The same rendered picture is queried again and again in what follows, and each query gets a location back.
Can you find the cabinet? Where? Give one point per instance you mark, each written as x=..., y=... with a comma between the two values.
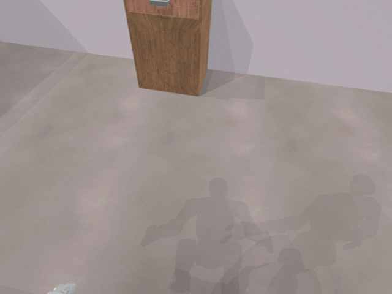
x=170, y=53

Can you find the drawer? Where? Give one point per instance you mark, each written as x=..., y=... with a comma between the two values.
x=178, y=8

